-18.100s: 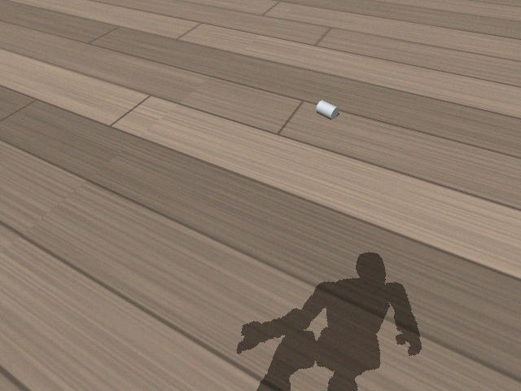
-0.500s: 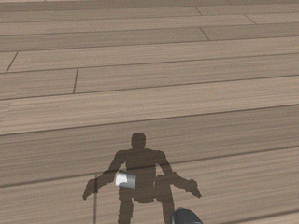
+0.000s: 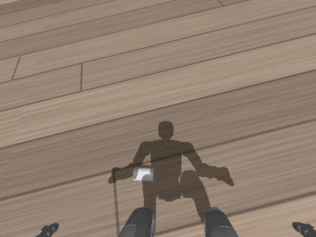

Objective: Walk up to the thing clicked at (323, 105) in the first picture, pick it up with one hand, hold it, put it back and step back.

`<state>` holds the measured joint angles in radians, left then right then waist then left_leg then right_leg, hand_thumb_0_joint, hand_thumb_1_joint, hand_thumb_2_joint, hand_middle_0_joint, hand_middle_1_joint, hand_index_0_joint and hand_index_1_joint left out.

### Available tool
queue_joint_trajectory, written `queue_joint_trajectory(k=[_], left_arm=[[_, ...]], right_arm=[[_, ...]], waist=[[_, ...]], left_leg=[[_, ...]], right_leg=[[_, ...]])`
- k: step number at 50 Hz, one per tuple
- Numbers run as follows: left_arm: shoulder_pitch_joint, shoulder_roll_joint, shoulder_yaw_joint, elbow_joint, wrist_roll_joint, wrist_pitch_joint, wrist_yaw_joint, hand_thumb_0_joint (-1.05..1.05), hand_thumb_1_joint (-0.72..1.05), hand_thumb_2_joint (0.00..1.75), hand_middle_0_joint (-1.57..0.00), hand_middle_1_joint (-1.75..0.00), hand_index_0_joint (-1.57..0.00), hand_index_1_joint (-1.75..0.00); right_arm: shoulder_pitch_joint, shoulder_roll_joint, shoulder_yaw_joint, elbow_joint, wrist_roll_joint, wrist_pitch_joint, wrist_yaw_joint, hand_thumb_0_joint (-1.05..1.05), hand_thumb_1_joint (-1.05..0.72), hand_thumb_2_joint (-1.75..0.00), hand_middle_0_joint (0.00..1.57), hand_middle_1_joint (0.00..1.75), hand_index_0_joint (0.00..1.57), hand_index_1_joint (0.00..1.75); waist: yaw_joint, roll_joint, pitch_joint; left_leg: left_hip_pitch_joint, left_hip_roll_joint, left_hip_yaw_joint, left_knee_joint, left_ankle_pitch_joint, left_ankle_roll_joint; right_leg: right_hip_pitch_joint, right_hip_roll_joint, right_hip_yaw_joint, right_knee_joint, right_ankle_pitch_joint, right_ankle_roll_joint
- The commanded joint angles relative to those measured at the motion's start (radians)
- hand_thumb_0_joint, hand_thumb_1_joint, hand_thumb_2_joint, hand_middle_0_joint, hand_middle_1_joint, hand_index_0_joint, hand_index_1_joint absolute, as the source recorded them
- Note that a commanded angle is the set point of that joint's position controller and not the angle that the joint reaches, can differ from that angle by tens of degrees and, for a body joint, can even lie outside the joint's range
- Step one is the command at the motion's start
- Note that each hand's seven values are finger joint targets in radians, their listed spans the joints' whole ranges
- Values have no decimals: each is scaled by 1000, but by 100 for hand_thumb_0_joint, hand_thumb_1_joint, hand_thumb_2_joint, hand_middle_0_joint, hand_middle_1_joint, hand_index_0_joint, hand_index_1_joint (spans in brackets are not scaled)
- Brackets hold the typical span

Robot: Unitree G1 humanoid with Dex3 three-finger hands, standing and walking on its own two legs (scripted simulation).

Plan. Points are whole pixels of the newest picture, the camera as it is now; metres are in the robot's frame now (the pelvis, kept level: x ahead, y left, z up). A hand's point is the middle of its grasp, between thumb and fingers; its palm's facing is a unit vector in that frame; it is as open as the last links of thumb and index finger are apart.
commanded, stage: walk up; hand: left
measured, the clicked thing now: (144, 174) +0.49 +0.21 -0.68
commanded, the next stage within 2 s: stand in 0.98 s
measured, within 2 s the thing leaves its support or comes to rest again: neither
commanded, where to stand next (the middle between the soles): +0.10 -0.01 m, yaw -2 degrees
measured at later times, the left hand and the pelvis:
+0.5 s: hand out of the picture +0.08 +0.28 -0.14, palm faces -0.17 -0.94 -0.29, open 7.4 cm; pelvis -0.01 +0.01 +0.02, yaw -8 degrees
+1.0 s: hand out of the picture +0.12 +0.33 -0.11, palm faces -0.03 -0.84 -0.55, open 7.4 cm; pelvis +0.01 +0.02 +0.00, yaw -2 degrees
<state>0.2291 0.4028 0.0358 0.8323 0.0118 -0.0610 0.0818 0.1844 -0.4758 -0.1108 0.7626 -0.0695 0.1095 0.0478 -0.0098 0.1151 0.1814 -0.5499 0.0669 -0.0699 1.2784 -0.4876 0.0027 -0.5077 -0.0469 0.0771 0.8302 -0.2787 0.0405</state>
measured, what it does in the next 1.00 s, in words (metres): steps on the spot: left foot, then right foot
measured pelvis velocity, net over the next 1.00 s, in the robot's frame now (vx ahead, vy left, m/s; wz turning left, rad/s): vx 0.01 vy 0.02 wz -0.03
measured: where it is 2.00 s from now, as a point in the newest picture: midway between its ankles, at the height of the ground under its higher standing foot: outside the picture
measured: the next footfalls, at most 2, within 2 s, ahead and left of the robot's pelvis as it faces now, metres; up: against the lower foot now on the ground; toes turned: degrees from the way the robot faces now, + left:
left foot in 0.10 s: +0.05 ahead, +0.19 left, +0.00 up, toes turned -1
right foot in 0.54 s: +0.07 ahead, -0.17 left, +0.00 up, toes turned -10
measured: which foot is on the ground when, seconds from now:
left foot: up 0.00-0.08, down 0.10-0.54, up 0.56-0.96, down 0.98-1.00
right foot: down 0.00-0.12, up 0.14-0.52, down 0.54-0.98, up 1.00-1.00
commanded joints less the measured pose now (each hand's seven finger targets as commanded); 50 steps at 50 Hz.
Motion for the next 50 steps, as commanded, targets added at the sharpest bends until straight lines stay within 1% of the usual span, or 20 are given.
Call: queue_joint_trajectory(k=[1,4,5,6,7,9,13,21,26,27,28,29,31,33,36,38,47,48,49,50], left_arm=[[-50,322,103,-75,38,6,-1,0,90,90,-20,-30,-20,-30],[-92,246,83,-80,20,65,-38,0,90,90,-20,-30,-20,-30],[-68,182,67,-81,11,75,-39,0,90,90,-20,-30,-20,-30],[-95,189,69,-88,12,75,-33,0,90,90,-20,-30,-20,-30],[-149,277,96,-71,26,75,-27,0,90,90,-20,-30,-20,-30],[-47,287,108,-29,24,95,-55,0,90,90,-20,-30,-20,-30],[31,288,137,-26,44,118,-131,0,90,90,-20,-30,-20,-30],[-34,271,129,-48,22,82,-178,0,90,90,-20,-30,-20,-30],[264,258,151,57,17,45,-151,0,90,90,-20,-30,-20,-30],[358,321,171,80,28,32,-133,0,90,90,-20,-30,-20,-30],[366,400,171,38,35,18,-117,0,90,90,-20,-30,-20,-30],[197,421,156,-7,30,17,-115,0,90,90,-20,-30,-20,-30],[84,363,141,-30,11,5,-109,0,90,90,-20,-30,-20,-30],[97,338,121,-13,-1,-28,-79,0,90,90,-20,-30,-20,-30],[112,364,113,8,-22,-35,-9,0,90,90,-20,-30,-20,-30],[20,333,103,-29,-25,-30,3,0,90,90,-20,-30,-20,-30],[-75,257,70,-71,-10,50,-29,0,90,90,-20,-30,-20,-30],[-30,202,56,-62,-12,64,-35,0,90,90,-20,-30,-20,-30],[88,85,38,-60,-7,50,-41,0,90,90,-20,-30,-20,-30],[8,166,52,-75,-4,53,-24,0,90,90,-20,-30,-20,-30]], right_arm=[[118,-137,-50,4,54,-37,-13,0,-90,-90,20,30,20,30],[240,-149,-47,109,66,-90,-44,0,-90,-90,20,30,20,30],[256,-208,-54,112,46,-107,-61,0,-90,-90,20,30,20,30],[152,-360,-71,67,54,-111,-65,0,-90,-90,20,30,20,30],[38,-402,-76,37,58,-126,-75,0,-90,-90,20,30,20,30],[39,-333,-62,79,52,-161,-111,0,-90,-90,20,30,20,30],[159,-303,-68,139,59,-204,-138,0,-90,-90,20,30,20,30],[180,-289,-50,92,34,-219,-85,0,-90,-90,20,30,20,30],[111,-225,-22,53,21,-175,-58,0,-90,-90,20,30,20,30],[162,-123,7,43,25,-165,-58,0,-90,-90,20,30,20,30],[67,-86,25,-25,51,-171,-62,0,-90,-90,20,30,20,30],[9,-189,-5,-24,57,-171,-74,0,-90,-90,20,30,20,30],[171,-236,-14,65,77,-186,-65,0,-90,-90,20,30,20,30],[214,-198,-18,83,53,-152,-53,0,-90,-90,20,30,20,30],[200,-177,-31,-4,13,-71,-23,0,-90,-90,20,30,20,30],[223,-165,-38,-16,33,-55,-26,0,-90,-90,20,30,20,30],[186,-135,-27,8,82,-109,-65,0,-90,-90,20,30,20,30],[176,-163,-35,19,68,-128,-70,0,-90,-90,20,30,20,30],[196,-167,-28,-22,50,-147,-65,0,-90,-90,20,30,20,30],[224,-305,-54,9,51,-159,-66,0,-90,-90,20,30,20,30]], waist=[[4,-471,-195],[-41,-356,-180],[-63,-175,-170],[-49,-6,-126],[-37,-101,-54],[30,-235,-39],[29,-26,-116],[-18,175,-35],[140,28,-141],[176,-240,-159],[201,-394,-114],[140,-228,-26],[50,-142,-14],[23,-81,-12],[-9,-102,-27],[-35,-210,-91],[-14,-368,-284],[-7,-257,-296],[-5,-65,-391],[-53,5,-431]], left_leg=[[157,-27,89,-278,-110,11],[363,-108,156,-595,83,-5],[364,23,-91,-748,-70,42],[197,363,-624,-951,-216,203],[68,482,-783,-1013,-192,326],[228,318,-467,-880,-30,216],[417,253,-341,-882,-141,157],[332,231,-191,-957,-215,213],[63,78,48,-529,-1,139],[-119,1,116,-215,-98,102],[-338,-139,5,-29,-160,55],[-301,-48,-131,-8,-76,52],[-228,-2,-88,-92,51,52],[-129,13,-120,-144,92,29],[-61,-23,-188,-71,49,7],[8,-70,-151,-18,53,-8],[261,-122,167,-674,309,0],[343,-85,62,-712,451,23],[632,152,-342,-781,513,69],[515,331,-594,-804,459,235]], right_leg=[[-28,-110,227,-344,-390,-239],[-135,0,187,-135,-404,-187],[-222,84,155,114,-372,-152],[-275,152,86,308,-327,-86],[-238,99,175,437,-310,-71],[-303,100,235,520,-146,-66],[-299,47,178,462,-55,-54],[-110,-24,-35,91,-185,-40],[474,62,-178,-270,-144,-64],[610,5,-46,-314,-245,-67],[478,-292,601,-593,-611,-176],[301,-410,780,-727,-799,-271],[328,-313,460,-588,-566,-249],[246,-314,346,-533,-266,-243],[183,-358,181,-337,636,-267],[147,-347,81,-304,805,-288],[255,-142,-95,67,436,-174],[166,-95,-97,201,239,-139],[-70,1,-44,290,-310,-61],[-114,40,71,325,-403,-67]])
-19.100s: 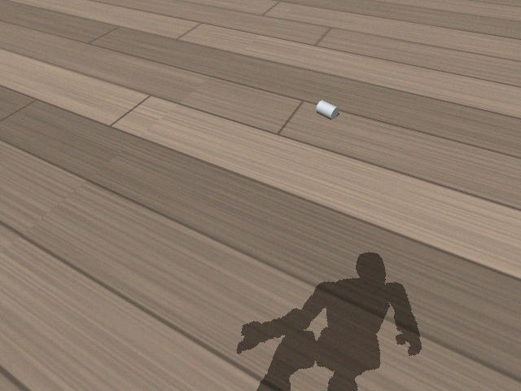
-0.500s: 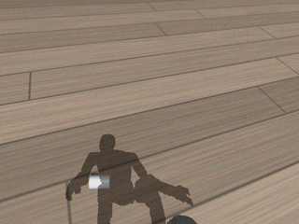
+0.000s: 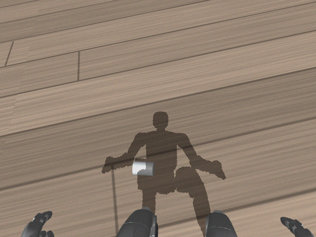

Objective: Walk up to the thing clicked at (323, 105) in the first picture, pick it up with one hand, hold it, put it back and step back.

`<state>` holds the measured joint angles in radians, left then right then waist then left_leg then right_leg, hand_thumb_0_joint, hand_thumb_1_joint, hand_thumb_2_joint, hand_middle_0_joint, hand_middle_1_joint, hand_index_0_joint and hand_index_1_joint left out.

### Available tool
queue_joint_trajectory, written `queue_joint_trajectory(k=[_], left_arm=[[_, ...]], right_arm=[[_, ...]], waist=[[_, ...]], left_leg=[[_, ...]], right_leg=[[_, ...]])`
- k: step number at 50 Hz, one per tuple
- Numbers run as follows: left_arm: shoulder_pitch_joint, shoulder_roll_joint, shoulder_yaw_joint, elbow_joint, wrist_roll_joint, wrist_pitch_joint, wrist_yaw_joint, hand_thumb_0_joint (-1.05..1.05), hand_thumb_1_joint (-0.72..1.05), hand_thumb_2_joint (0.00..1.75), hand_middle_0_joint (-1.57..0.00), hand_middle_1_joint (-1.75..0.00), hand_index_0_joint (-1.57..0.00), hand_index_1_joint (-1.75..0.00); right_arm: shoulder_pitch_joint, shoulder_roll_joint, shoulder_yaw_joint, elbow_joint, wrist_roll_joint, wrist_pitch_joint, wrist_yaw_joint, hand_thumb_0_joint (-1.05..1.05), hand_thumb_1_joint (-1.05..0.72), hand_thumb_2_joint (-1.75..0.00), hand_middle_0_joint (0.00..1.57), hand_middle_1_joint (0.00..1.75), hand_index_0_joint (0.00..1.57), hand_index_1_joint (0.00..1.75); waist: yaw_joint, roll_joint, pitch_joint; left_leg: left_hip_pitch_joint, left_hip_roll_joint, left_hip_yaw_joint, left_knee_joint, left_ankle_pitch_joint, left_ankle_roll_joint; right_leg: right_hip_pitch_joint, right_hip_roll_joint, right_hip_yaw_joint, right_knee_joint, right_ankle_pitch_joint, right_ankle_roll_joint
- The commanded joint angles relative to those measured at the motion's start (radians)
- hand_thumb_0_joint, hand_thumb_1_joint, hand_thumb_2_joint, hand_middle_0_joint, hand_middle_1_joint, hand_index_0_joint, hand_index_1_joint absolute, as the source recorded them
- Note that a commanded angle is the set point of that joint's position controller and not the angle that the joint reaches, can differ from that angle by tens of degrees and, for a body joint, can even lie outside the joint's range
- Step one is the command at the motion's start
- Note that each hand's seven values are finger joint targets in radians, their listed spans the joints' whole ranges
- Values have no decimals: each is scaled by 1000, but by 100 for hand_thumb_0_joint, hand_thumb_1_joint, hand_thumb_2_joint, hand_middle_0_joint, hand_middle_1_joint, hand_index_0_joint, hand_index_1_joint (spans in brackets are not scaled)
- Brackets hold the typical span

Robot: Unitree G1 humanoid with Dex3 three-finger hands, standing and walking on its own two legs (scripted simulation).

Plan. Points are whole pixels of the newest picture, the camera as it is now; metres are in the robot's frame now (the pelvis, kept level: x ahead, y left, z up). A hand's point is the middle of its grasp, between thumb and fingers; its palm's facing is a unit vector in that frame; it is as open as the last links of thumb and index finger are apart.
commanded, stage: stand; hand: left
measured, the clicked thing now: (143, 168) +0.47 +0.20 -0.68
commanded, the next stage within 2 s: none
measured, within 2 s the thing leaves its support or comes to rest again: neither
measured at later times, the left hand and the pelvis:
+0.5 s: hand out of the picture +0.10 +0.23 -0.10, palm faces -0.04 -0.94 -0.33, open 7.4 cm; pelvis +0.02 -0.02 +0.05, yaw -1 degrees
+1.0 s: hand (80, 232) +0.12 +0.24 -0.10, palm faces -0.03 -0.94 -0.33, open 7.4 cm; pelvis +0.03 +0.00 +0.06, yaw -1 degrees
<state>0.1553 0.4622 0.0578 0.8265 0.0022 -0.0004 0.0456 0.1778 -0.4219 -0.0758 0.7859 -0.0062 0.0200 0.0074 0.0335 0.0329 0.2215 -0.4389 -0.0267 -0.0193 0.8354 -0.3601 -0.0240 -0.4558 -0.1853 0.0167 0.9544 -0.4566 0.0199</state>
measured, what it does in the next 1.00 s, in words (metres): steps on the spot: right foot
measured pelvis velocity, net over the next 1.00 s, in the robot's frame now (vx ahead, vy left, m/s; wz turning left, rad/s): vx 0.03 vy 0.00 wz -0.02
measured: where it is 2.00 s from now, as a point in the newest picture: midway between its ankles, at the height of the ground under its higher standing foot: outside the picture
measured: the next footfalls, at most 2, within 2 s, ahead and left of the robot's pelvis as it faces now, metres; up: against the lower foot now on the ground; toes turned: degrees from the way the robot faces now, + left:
right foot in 0.22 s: +0.07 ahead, -0.12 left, +0.00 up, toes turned -2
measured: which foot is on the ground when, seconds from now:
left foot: down 0.00-1.00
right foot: up 0.00-0.20, down 0.22-1.00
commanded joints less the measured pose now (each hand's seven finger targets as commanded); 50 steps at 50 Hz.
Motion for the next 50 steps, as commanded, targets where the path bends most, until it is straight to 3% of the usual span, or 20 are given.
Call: queue_joint_trajectory(k=[1,2,3,5,8,10,11,12,13,14,15,16,17,18,19,22,26,32,35,50], left_arm=[[-56,191,45,-88,11,-12,23,0,90,90,-20,-30,-20,-30],[-84,186,53,-64,1,-15,18,0,90,90,-20,-30,-20,-30],[-30,158,50,-34,-5,-17,13,0,90,90,-20,-30,-20,-30],[22,161,51,0,6,-22,0,0,90,90,-20,-30,-20,-30],[75,140,48,53,5,-40,-23,0,90,90,-20,-30,-20,-30],[145,101,39,97,-1,-55,-24,0,90,90,-20,-30,-20,-30],[137,120,39,97,8,-66,-19,0,90,90,-20,-30,-20,-30],[60,241,56,84,33,-76,-16,0,90,90,-20,-30,-20,-30],[-11,265,51,89,36,-74,-23,0,90,90,-20,-30,-20,-30],[-82,218,39,70,32,-76,-32,0,90,90,-20,-30,-20,-30],[-115,191,30,58,28,-75,-33,0,90,90,-20,-30,-20,-30],[-124,167,24,66,17,-74,-30,0,90,90,-20,-30,-20,-30],[-97,130,13,76,0,-69,-31,0,90,90,-20,-30,-20,-30],[-62,120,9,99,-9,-63,-36,0,90,90,-20,-30,-20,-30],[-47,115,7,117,-3,-59,-40,0,90,90,-20,-30,-20,-30],[-99,131,9,131,8,-60,-43,0,90,90,-20,-30,-20,-30],[-91,113,4,161,-2,-57,-44,0,90,90,-20,-30,-20,-30],[-111,107,-1,196,-3,-49,-44,0,90,90,-20,-30,-20,-30],[-117,107,-1,216,-4,-42,-46,0,90,90,-20,-30,-20,-30],[-132,102,-9,264,-1,-37,-44,0,90,90,-20,-30,-20,-30]], right_arm=[[169,-389,-103,-3,-17,-69,-38,0,-90,-90,20,30,20,30],[116,-302,-83,-9,-8,-70,-42,0,-90,-90,20,30,20,30],[65,-253,-64,-13,-14,-67,-49,0,-90,-90,20,30,20,30],[15,-251,-58,-7,-13,-73,-46,0,-90,-90,20,30,20,30],[-46,-220,-53,3,-19,-64,-27,0,-90,-90,20,30,20,30],[-67,-190,-45,31,-13,-56,-16,0,-90,-90,20,30,20,30],[-43,-126,-27,42,-3,-50,-14,0,-90,-90,20,30,20,30],[-27,-82,-18,42,14,-46,-15,0,-90,-90,20,30,20,30],[-25,-106,-18,68,12,-45,-25,0,-90,-90,20,30,20,30],[11,-136,-25,100,13,-52,-19,0,-90,-90,20,30,20,30],[18,-130,-23,123,9,-54,-8,0,-90,-90,20,30,20,30],[24,-124,-23,146,5,-62,-4,0,-90,-90,20,30,20,30],[-12,-144,-24,141,-6,-65,-2,0,-90,-90,20,30,20,30],[-57,-160,-22,139,-12,-66,1,0,-90,-90,20,30,20,30],[-65,-154,-17,147,-9,-64,3,0,-90,-90,20,30,20,30],[-48,-134,-3,184,3,-61,2,0,-90,-90,20,30,20,30],[-62,-141,11,220,-6,-65,0,0,-90,-90,20,30,20,30],[-87,-147,22,256,0,-61,-7,0,-90,-90,20,30,20,30],[-102,-145,27,270,-2,-61,-6,0,-90,-90,20,30,20,30],[-161,-136,33,304,-1,-53,-8,0,-90,-90,20,30,20,30]], waist=[[-113,61,-368],[-92,-1,-253],[-58,19,-219],[-30,130,-223],[-14,171,-227],[27,173,-253],[25,94,-254],[-19,-157,-243],[-49,-163,-194],[-83,-105,-178],[-88,-85,-180],[-88,-77,-213],[-62,-43,-213],[-35,-44,-197],[-29,-69,-201],[-57,-91,-191],[-41,-45,-219],[-34,-51,-246],[-31,-35,-229],[-34,-17,-263]], left_leg=[[281,408,-686,-413,72,294],[254,359,-575,-413,-2,275],[274,323,-487,-395,-15,247],[177,294,-442,-391,-31,230],[88,245,-313,-406,1,207],[51,206,-225,-326,98,155],[0,164,-194,-243,108,99],[-23,28,-71,-107,11,38],[108,30,-81,-89,-150,44],[221,46,-80,-144,-103,49],[231,59,-61,-248,10,57],[260,90,-110,-338,119,67],[239,129,-180,-403,115,82],[207,143,-203,-430,38,91],[200,133,-176,-406,46,86],[252,98,-121,-421,97,47],[256,128,-131,-466,192,46],[256,140,-118,-489,264,38],[248,144,-120,-519,235,34],[300,152,-113,-542,289,35]], right_leg=[[-183,156,165,236,-192,-51],[-217,157,152,259,-123,-55],[-226,162,153,222,-87,-64],[-99,142,122,100,-95,-57],[104,155,4,-147,-83,-34],[307,171,-25,-415,119,-31],[384,110,93,-523,210,-33],[281,-64,402,-605,168,-104],[85,-141,489,-610,157,-202],[32,-101,398,-596,136,-202],[76,-36,266,-579,142,-152],[117,23,189,-536,157,-98],[134,77,150,-527,130,-70],[158,99,137,-556,60,-65],[188,85,154,-591,46,-72],[183,41,193,-658,38,-78],[270,66,137,-637,199,-62],[352,70,104,-640,336,-52],[343,77,97,-643,293,-50],[347,72,88,-659,345,-39]])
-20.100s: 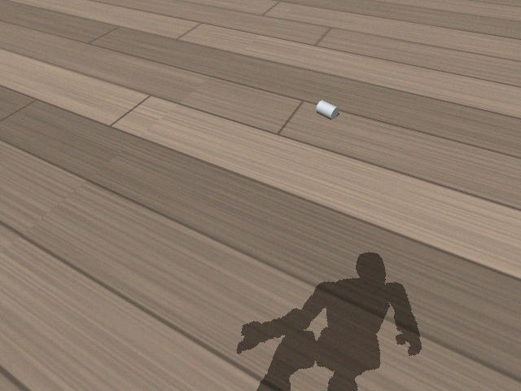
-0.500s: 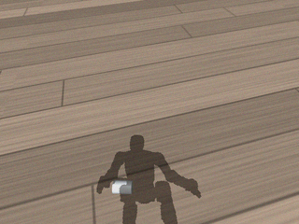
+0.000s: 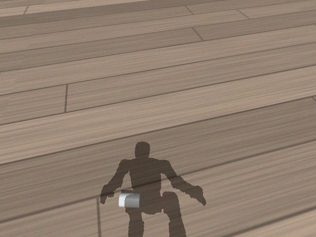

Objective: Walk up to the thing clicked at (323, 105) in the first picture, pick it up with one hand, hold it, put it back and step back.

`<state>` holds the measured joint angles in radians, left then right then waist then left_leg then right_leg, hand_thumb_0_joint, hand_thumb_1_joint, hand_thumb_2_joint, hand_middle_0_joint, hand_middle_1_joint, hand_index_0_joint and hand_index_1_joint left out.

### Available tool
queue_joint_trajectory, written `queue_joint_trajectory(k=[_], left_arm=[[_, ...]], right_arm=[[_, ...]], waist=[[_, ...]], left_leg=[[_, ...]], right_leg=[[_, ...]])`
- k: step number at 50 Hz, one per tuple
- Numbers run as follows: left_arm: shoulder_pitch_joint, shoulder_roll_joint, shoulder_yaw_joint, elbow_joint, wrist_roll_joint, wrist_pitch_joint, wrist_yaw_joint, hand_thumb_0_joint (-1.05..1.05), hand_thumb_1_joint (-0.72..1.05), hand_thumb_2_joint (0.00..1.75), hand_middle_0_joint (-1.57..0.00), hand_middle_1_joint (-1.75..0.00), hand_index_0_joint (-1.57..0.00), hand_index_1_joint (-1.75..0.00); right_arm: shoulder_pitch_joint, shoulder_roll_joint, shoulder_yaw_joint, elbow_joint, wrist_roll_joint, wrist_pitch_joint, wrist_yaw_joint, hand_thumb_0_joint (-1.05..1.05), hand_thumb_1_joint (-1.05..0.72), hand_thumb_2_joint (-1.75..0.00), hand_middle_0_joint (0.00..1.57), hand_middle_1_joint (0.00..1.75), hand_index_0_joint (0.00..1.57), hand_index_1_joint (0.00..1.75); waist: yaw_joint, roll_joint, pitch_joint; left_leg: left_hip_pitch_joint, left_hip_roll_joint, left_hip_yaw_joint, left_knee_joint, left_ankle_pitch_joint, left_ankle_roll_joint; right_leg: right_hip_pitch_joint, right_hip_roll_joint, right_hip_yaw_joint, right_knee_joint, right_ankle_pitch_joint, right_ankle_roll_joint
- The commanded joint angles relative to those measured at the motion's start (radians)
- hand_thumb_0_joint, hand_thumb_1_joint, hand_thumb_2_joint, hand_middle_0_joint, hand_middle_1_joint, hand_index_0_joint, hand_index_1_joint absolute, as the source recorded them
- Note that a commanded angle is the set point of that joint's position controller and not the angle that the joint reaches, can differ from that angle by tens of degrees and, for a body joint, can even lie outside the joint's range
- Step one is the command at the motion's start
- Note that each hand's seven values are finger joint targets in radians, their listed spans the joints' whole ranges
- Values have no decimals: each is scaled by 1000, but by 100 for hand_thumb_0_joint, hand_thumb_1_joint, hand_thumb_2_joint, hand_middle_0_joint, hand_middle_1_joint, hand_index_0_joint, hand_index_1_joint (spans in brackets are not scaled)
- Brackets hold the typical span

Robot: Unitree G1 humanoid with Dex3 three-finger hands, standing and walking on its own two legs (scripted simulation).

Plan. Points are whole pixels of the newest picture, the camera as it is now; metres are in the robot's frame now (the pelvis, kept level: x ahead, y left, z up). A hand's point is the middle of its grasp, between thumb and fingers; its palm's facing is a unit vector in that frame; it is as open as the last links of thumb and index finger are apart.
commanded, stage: stand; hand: left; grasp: from above
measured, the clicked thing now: (130, 200) +0.44 +0.22 -0.74
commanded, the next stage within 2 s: rise first in 1.22 s
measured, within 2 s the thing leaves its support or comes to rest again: neither
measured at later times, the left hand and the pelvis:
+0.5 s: hand out of the picture +0.08 +0.25 -0.16, palm faces -0.01 -0.94 -0.34, open 7.4 cm; pelvis +0.01 +0.00 +0.00, yaw +0 degrees
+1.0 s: hand out of the picture +0.09 +0.25 -0.15, palm faces -0.02 -0.94 -0.34, open 7.4 cm; pelvis +0.01 +0.00 +0.00, yaw +0 degrees
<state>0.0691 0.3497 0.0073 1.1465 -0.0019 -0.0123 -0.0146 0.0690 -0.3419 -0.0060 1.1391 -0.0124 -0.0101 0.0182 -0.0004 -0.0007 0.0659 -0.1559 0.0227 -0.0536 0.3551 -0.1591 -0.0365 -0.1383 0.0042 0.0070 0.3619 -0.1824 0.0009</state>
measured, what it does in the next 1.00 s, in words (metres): stands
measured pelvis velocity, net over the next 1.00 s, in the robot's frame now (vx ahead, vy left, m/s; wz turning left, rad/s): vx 0.01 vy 0.00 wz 0.00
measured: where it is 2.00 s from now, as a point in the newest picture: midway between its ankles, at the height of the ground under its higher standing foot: outside the picture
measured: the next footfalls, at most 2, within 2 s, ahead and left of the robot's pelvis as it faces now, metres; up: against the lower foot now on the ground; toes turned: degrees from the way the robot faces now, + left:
none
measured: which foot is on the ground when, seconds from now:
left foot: down 0.00-1.00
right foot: down 0.00-1.00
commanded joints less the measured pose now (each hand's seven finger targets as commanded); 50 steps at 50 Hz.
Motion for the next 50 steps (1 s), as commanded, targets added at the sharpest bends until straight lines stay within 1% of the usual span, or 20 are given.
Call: queue_joint_trajectory(k=[1,6,8,12,13,17,18,20,22,24,25,27,31,32,34,37,39,42,46,50], left_arm=[[-47,217,44,-56,5,-25,16,0,90,90,-20,-30,-20,-30],[-39,211,41,-51,4,-27,19,0,90,90,-20,-30,-20,-30],[-24,208,38,-44,7,-25,19,0,90,90,-20,-30,-20,-30],[-18,211,39,-46,6,-23,20,0,90,90,-20,-30,-20,-30],[-21,210,38,-46,5,-25,19,0,90,90,-20,-30,-20,-30],[-11,216,39,-47,8,-25,20,0,90,90,-20,-30,-20,-30],[-22,220,41,-51,8,-24,20,0,90,90,-20,-30,-20,-30],[-15,212,41,-52,6,-24,20,0,90,90,-20,-30,-20,-30],[-11,212,41,-49,3,-24,20,0,90,90,-20,-30,-20,-30],[-16,213,41,-55,6,-23,19,0,90,90,-20,-30,-20,-30],[-6,210,41,-54,6,-23,18,0,90,90,-20,-30,-20,-30],[-9,216,40,-54,6,-24,20,0,90,90,-20,-30,-20,-30],[-27,220,42,-64,6,-24,21,0,90,90,-20,-30,-20,-30],[-17,217,42,-63,3,-25,20,0,90,90,-20,-30,-20,-30],[-20,214,39,-60,4,-24,21,0,90,90,-20,-30,-20,-30],[-13,217,40,-57,7,-20,21,0,90,90,-20,-30,-20,-30],[-24,219,39,-60,8,-21,21,0,90,90,-20,-30,-20,-30],[-5,212,37,-61,8,-24,21,0,90,90,-20,-30,-20,-30],[-17,219,38,-61,7,-19,20,0,90,90,-20,-30,-20,-30],[-11,220,37,-61,7,-20,19,0,90,90,-20,-30,-20,-30]], right_arm=[[-46,-214,-35,-49,5,-23,-20,0,-90,-90,20,30,20,30],[-62,-218,-36,-44,5,-21,-20,0,-90,-90,20,30,20,30],[-61,-211,-34,-41,7,-17,-18,0,-90,-90,20,30,20,30],[-63,-222,-38,-40,4,-17,-20,0,-90,-90,20,30,20,30],[-64,-218,-35,-40,4,-19,-19,0,-90,-90,20,30,20,30],[-57,-215,-35,-39,4,-19,-18,0,-90,-90,20,30,20,30],[-51,-217,-35,-41,5,-20,-19,0,-90,-90,20,30,20,30],[-60,-222,-35,-43,3,-22,-20,0,-90,-90,20,30,20,30],[-49,-221,-35,-39,4,-21,-20,0,-90,-90,20,30,20,30],[-43,-224,-35,-42,5,-22,-19,0,-90,-90,20,30,20,30],[-50,-223,-34,-41,5,-24,-20,0,-90,-90,20,30,20,30],[-41,-220,-33,-40,7,-23,-19,0,-90,-90,20,30,20,30],[-32,-223,-31,-42,5,-23,-22,0,-90,-90,20,30,20,30],[-30,-224,-30,-40,4,-24,-23,0,-90,-90,20,30,20,30],[-33,-226,-29,-40,6,-24,-24,0,-90,-90,20,30,20,30],[-35,-222,-30,-41,6,-18,-23,0,-90,-90,20,30,20,30],[-25,-224,-29,-41,7,-18,-22,0,-90,-90,20,30,20,30],[-33,-228,-31,-44,5,-20,-22,0,-90,-90,20,30,20,30],[-21,-225,-29,-41,5,-17,-21,0,-90,-90,20,30,20,30],[-17,-225,-29,-43,5,-18,-18,0,-90,-90,20,30,20,30]], waist=[[-3,9,-119],[-1,22,-124],[-4,16,-105],[3,17,-107],[0,14,-105],[1,0,-103],[-6,1,-107],[4,5,-112],[2,-3,-94],[-1,5,-105],[7,8,-108],[-1,-5,-105],[-5,-1,-130],[1,7,-131],[-1,10,-120],[1,-2,-91],[-4,-7,-97],[4,6,-116],[-2,7,-72],[0,-4,-78]], left_leg=[[16,105,-76,-63,105,48],[45,105,-70,-52,141,50],[44,101,-68,-62,74,51],[33,100,-73,-73,62,50],[31,101,-71,-69,85,51],[30,97,-69,-68,57,51],[31,102,-72,-73,72,50],[30,101,-74,-71,100,50],[17,90,-68,-70,72,48],[17,97,-72,-74,81,49],[26,99,-73,-71,99,48],[38,97,-75,-74,94,48],[46,105,-68,-61,172,47],[44,103,-66,-59,189,47],[42,104,-66,-63,187,45],[33,95,-68,-74,75,45],[23,102,-71,-77,110,48],[50,99,-64,-62,130,48],[24,93,-67,-81,27,46],[14,93,-74,-87,18,48]], right_leg=[[44,-117,93,-61,88,-20],[35,-123,95,-68,119,-20],[2,-118,96,-83,67,-16],[10,-117,95,-81,55,-18],[17,-120,98,-78,73,-18],[5,-121,98,-87,57,-16],[15,-120,94,-77,64,-18],[31,-120,88,-70,79,-18],[24,-122,98,-88,68,-16],[34,-119,90,-79,67,-18],[40,-122,90,-77,87,-18],[21,-122,91,-85,73,-18],[54,-127,87,-72,149,-18],[67,-128,87,-70,167,-17],[63,-128,86,-73,165,-16],[24,-123,86,-97,66,-15],[47,-125,84,-87,90,-17],[39,-127,86,-93,119,-15],[7,-120,89,-105,19,-15],[13,-120,91,-105,-8,-19]])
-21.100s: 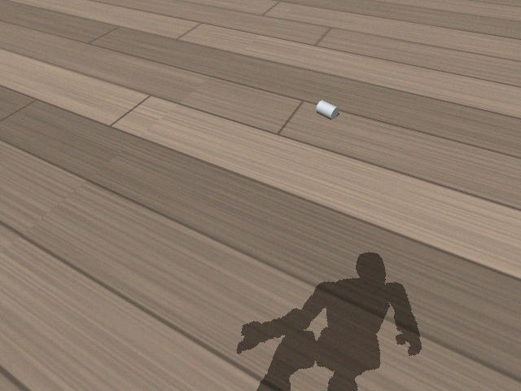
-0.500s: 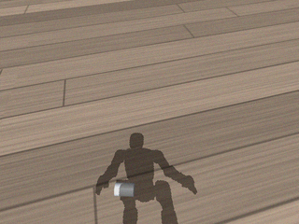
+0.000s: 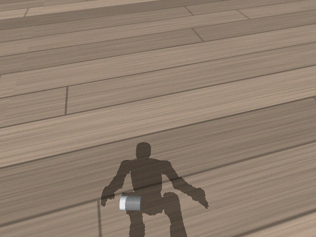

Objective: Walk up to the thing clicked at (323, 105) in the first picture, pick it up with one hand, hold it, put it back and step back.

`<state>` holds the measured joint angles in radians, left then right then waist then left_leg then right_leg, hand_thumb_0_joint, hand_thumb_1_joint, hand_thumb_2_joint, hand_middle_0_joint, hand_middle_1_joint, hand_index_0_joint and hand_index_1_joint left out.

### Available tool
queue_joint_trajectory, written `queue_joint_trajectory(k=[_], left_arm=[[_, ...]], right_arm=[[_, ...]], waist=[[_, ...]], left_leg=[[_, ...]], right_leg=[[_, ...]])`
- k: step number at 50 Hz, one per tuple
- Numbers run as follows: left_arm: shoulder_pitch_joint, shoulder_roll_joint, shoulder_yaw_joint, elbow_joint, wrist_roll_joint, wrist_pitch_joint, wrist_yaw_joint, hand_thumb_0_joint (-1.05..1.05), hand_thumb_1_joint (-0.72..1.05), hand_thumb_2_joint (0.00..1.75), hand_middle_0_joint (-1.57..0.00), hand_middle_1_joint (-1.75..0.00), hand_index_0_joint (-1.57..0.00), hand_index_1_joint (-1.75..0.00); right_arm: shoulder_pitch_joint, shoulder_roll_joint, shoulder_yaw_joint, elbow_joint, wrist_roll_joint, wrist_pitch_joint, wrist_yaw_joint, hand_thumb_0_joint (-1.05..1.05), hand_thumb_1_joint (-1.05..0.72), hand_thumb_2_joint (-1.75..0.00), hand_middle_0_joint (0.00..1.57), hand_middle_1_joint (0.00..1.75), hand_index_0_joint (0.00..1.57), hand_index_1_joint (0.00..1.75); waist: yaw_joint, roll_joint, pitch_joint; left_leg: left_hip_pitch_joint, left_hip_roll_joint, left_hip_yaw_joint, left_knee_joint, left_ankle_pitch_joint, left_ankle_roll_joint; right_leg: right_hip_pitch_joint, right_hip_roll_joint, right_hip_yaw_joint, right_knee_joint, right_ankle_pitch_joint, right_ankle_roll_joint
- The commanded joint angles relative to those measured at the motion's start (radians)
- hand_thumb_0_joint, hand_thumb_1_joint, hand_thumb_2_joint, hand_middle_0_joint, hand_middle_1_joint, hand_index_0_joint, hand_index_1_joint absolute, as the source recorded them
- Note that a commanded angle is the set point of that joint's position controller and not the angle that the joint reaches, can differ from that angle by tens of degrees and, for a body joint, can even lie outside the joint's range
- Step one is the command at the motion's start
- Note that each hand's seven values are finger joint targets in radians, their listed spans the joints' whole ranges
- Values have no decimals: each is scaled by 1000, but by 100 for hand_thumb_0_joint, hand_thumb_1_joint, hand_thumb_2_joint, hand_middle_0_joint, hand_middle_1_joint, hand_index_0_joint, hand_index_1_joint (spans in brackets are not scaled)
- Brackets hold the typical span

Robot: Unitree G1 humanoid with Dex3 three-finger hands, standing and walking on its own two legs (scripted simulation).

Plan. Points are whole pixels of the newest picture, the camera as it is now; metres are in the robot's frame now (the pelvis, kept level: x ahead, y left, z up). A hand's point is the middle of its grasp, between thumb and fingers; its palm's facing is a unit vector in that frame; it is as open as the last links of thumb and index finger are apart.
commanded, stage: stand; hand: left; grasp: from above
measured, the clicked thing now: (130, 202) +0.43 +0.21 -0.74
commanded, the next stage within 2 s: rise first in 0.22 s
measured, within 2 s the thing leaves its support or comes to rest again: neither
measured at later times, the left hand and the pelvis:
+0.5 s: hand out of the picture +0.15 +0.25 -0.17, palm faces +0.02 -0.95 -0.32, open 8.2 cm; pelvis +0.00 +0.00 -0.01, yaw +0 degrees
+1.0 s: hand out of the picture +0.15 +0.26 -0.23, palm faces -0.14 -0.89 -0.42, open 13.8 cm; pelvis +0.00 +0.02 -0.09, yaw -1 degrees
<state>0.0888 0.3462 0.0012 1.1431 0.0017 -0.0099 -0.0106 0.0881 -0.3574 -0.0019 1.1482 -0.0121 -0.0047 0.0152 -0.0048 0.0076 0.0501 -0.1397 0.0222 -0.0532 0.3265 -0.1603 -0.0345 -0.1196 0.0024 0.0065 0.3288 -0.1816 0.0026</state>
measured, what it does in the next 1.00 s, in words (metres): lowers itself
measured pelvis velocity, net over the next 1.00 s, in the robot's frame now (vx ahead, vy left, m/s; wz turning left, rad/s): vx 0.00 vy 0.02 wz -0.02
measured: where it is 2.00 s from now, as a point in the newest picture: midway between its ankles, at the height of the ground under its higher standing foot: outside the picture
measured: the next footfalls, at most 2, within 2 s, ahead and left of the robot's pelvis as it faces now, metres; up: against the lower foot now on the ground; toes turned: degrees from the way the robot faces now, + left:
none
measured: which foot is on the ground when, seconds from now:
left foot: down 0.00-1.00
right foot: down 0.00-1.00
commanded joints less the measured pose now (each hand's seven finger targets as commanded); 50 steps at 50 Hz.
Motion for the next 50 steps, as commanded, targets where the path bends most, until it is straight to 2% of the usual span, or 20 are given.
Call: queue_joint_trajectory(k=[1,6,15,16,17,18,19,21,22,23,25,29,32,35,39,41,43,45,46,50], left_arm=[[-29,225,45,-59,5,-22,15,0,90,90,-20,-30,-20,-30],[-32,226,45,-66,3,-26,15,0,90,90,-20,-30,-20,-30],[-20,223,41,-60,4,-24,20,0,90,90,-20,-30,-20,-30],[-23,225,41,-61,2,-25,20,0,82,98,-12,-38,-12,-38],[-374,75,61,-412,-42,-116,31,0,74,90,-20,-46,-20,-46],[-414,84,56,-295,-41,-103,37,0,66,90,-21,-54,-19,-54],[-237,177,116,-127,-16,-64,35,0,58,89,-19,-62,-18,-62],[-289,225,149,-105,20,-43,7,0,42,86,-16,-77,-17,-76],[-281,235,171,-96,46,-43,1,0,36,84,-16,-83,-19,-81],[-175,234,190,-68,75,-30,-6,0,28,83,-16,-88,-20,-85],[-79,206,206,-114,101,-6,-12,0,12,84,-17,-93,-20,-89],[-49,160,185,-252,133,98,9,0,-20,82,-21,-95,-22,-93],[-56,144,173,-320,147,165,18,0,-44,84,-22,-96,-23,-95],[-63,132,177,-383,164,179,29,0,-45,85,-20,-97,-21,-97],[-22,153,199,-556,190,164,38,0,-51,90,-17,-99,-17,-99],[6,120,175,-623,193,163,36,0,-52,92,-15,-101,-15,-101],[69,133,190,-684,203,175,42,0,-53,94,-11,-104,-11,-104],[107,119,171,-748,211,196,40,0,-55,96,-9,-106,-9,-106],[114,142,191,-763,216,206,44,0,-54,96,-9,-105,-9,-105],[190,115,178,-805,226,240,47,0,-54,94,-9,-107,-9,-106]], right_arm=[[-39,-213,-35,-55,5,-24,-16,0,-90,-90,20,30,20,30],[-29,-209,-30,-57,3,-28,-19,0,-90,-90,20,30,20,30],[-31,-214,-31,-56,7,-23,-24,0,-90,-90,20,30,20,30],[-26,-207,-30,-56,6,-22,-24,0,-95,-92,20,30,20,30],[15,-45,-1,-327,65,-73,-44,0,-98,-92,20,30,20,30],[63,-68,-1,-268,66,-74,-56,0,-91,-90,20,30,20,30],[97,-104,-25,-282,69,-64,-66,0,-93,-91,20,30,20,30],[103,-97,-43,-328,59,-64,-68,0,-89,-90,20,30,20,30],[107,-99,-61,-354,42,-68,-67,0,-90,-90,20,30,20,30],[136,-91,-72,-367,31,-70,-62,0,-91,-90,20,30,20,30],[140,-83,-85,-435,25,-74,-50,0,-92,-90,20,30,20,30],[120,-69,-88,-534,38,-68,-43,0,-91,-90,20,30,20,30],[104,-61,-82,-589,41,-70,-35,0,-94,-91,20,30,20,30],[136,-52,-86,-608,35,-84,-29,0,-93,-91,20,30,20,30],[141,-37,-87,-659,32,-113,-30,0,-93,-91,20,30,20,30],[144,-42,-94,-673,26,-126,-33,0,-92,-91,20,30,20,30],[155,-39,-97,-687,25,-135,-38,0,-92,-91,20,30,20,30],[152,-37,-94,-703,22,-140,-39,0,-92,-91,20,30,20,30],[157,-35,-93,-699,23,-139,-42,0,-91,-90,20,30,20,30],[139,-27,-86,-719,17,-151,-45,0,-92,-91,20,30,20,30]], waist=[[6,-7,-75],[3,-3,-110],[5,-12,-116],[2,-24,-110],[-114,19,-56],[-90,-5,-84],[-61,-55,-45],[-44,-68,-110],[-32,-84,-184],[-1,-16,-241],[36,36,-297],[21,21,-304],[6,-16,-250],[-10,-6,-252],[-1,64,-326],[-22,71,-360],[-19,60,-417],[-20,58,-428],[-23,65,-433],[-25,51,-398]], left_leg=[[3,96,-73,-53,32,49],[21,102,-69,-39,146,44],[49,105,-65,-22,206,48],[45,103,-64,-21,211,45],[-74,-35,86,53,22,43],[-80,-40,82,68,12,46],[-108,-34,84,77,-14,47],[-171,-42,75,152,-25,54],[-178,-39,68,193,5,53],[-210,-51,69,226,32,44],[-234,-54,68,263,70,33],[-249,-48,60,279,90,30],[-330,-38,56,330,15,34],[-405,-30,52,409,-45,35],[-454,-23,46,493,-73,33],[-453,-6,26,523,-24,26],[-459,-8,28,573,33,32],[-480,-7,26,604,62,35],[-490,-9,28,615,44,37],[-569,-8,20,642,-49,36]], right_leg=[[2,-119,90,-66,16,-20],[38,-127,87,-43,128,-21],[54,-129,77,-41,198,-15],[51,-130,77,-42,204,-17],[-193,-16,-4,21,117,1],[-157,-16,-13,35,94,7],[-162,0,-29,39,36,-1],[-207,-3,-26,101,13,-6],[-209,-2,-23,154,51,-4],[-198,-8,-17,196,75,-10],[-201,3,-18,252,88,-19],[-222,16,-27,261,89,-18],[-309,20,-33,300,7,-16],[-412,24,-32,388,-56,-16],[-506,22,-26,493,-88,-22],[-547,28,-37,550,-61,-24],[-550,24,-34,575,-16,-21],[-570,24,-34,602,2,-22],[-580,22,-31,603,-5,-20],[-637,24,-39,637,-77,-22]])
